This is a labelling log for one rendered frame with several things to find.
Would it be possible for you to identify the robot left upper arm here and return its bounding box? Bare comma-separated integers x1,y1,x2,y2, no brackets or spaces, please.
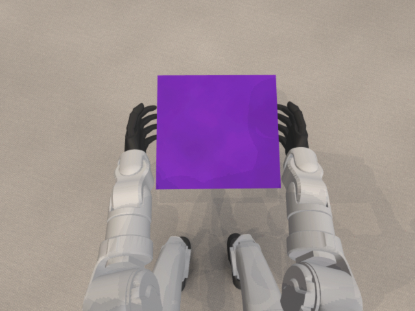
83,267,163,311

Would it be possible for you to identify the robot left foot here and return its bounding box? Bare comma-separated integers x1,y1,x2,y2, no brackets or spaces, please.
180,236,191,290

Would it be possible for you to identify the left robot hand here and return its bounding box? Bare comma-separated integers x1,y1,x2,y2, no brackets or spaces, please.
124,103,157,153

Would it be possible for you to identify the left robot shin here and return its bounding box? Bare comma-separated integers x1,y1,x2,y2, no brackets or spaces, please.
160,236,186,279

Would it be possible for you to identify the carton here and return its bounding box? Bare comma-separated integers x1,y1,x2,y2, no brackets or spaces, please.
156,75,281,189

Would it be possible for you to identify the robot right upper arm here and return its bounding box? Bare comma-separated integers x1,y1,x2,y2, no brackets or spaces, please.
280,262,362,311

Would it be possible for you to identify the robot left forearm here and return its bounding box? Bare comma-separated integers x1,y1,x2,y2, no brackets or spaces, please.
82,150,154,311

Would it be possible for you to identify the robot right forearm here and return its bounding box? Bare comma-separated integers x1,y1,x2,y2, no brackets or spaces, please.
281,147,362,298

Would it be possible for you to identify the right robot hand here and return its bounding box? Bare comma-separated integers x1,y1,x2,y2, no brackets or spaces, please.
277,101,309,155

